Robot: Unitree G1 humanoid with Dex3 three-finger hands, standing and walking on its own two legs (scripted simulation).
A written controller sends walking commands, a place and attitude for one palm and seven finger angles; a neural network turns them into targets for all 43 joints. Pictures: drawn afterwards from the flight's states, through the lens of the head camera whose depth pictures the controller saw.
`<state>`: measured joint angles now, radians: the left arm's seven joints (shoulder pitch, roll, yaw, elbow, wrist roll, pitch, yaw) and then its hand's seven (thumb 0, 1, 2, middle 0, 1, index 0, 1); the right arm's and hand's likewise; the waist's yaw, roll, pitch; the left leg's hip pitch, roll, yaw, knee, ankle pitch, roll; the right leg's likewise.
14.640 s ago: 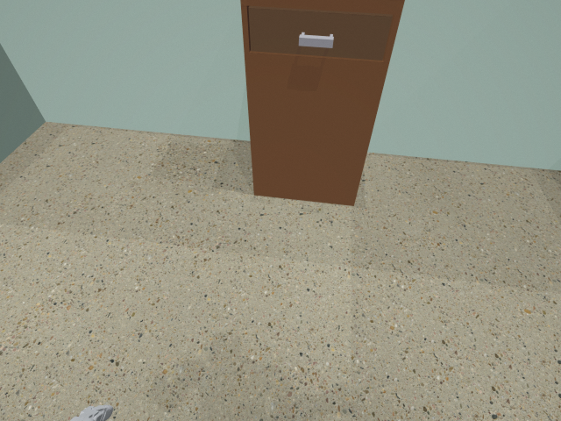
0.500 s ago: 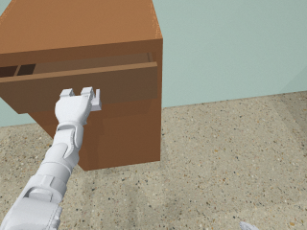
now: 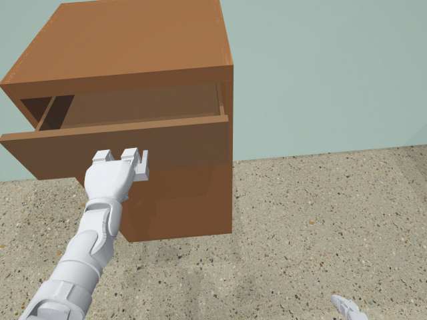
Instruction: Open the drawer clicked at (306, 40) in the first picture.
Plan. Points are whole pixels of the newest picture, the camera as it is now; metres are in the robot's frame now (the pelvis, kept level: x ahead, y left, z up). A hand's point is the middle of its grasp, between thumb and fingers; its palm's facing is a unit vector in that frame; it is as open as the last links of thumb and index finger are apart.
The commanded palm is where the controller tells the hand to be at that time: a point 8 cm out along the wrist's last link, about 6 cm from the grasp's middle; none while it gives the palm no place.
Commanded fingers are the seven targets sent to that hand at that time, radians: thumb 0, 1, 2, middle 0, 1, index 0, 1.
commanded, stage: pull the drawer open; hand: left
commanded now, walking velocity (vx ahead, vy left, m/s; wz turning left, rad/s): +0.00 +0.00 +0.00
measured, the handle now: (122, 165) +0.41 +0.22 +0.04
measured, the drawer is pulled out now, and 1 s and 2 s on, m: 0.13 0.24 0.30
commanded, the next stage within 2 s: open the thumb to release the handle in 1.76 s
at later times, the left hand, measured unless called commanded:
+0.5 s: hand (118, 214) +0.31 +0.21 +0.02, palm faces +0.03 -0.07 -1.00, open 5.8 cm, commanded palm +0.26 +0.21 +0.08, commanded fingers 0.00 0.90 0.90 -0.40 -1.35 -0.40 -1.35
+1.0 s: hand (113, 245) +0.25 +0.20 +0.02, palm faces +0.03 -0.10 -0.99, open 5.8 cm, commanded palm +0.20 +0.20 +0.08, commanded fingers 0.00 0.90 0.90 -0.40 -1.35 -0.40 -1.35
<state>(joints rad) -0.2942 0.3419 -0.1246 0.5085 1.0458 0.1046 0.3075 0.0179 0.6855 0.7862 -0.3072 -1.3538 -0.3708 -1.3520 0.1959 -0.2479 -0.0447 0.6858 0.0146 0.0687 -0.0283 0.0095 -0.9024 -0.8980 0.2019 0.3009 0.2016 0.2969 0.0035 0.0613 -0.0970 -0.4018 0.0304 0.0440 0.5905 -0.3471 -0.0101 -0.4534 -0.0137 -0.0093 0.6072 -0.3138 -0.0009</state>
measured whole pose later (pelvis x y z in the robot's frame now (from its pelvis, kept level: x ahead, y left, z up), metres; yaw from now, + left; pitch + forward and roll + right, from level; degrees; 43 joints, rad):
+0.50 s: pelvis +0.00 +0.00 +0.00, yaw -1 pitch +7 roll +1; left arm -0.06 0.32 -0.14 0.26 1.05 0.13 0.31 0.03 0.69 0.78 -0.27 -1.35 -0.40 -1.35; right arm 0.16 -0.25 -0.04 0.67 0.01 0.04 -0.01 0.01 -0.90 -0.90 0.20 0.30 0.20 0.30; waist 0.03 0.06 -0.09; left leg -0.35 0.03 0.06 0.57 -0.34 -0.01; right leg -0.41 -0.01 0.01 0.61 -0.31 0.00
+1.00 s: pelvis -0.01 -0.01 +0.00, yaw +0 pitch +4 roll +1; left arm 0.16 0.30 -0.17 0.05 1.06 0.14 0.30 0.05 0.68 0.78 -0.26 -1.35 -0.42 -1.35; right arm 0.11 -0.22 -0.01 0.65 -0.01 0.04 0.01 0.01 -0.90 -0.90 0.20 0.30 0.20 0.30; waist 0.07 0.07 -0.07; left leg -0.31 0.03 0.04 0.59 -0.35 -0.02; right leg -0.37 -0.01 -0.01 0.63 -0.33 -0.01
